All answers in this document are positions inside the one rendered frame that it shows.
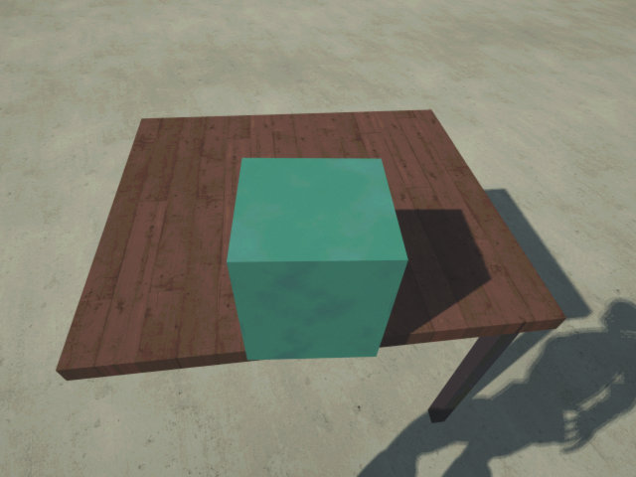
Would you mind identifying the carton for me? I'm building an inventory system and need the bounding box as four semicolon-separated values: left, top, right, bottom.
227;158;408;360

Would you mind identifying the table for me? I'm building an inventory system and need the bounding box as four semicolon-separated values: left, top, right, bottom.
56;109;566;423

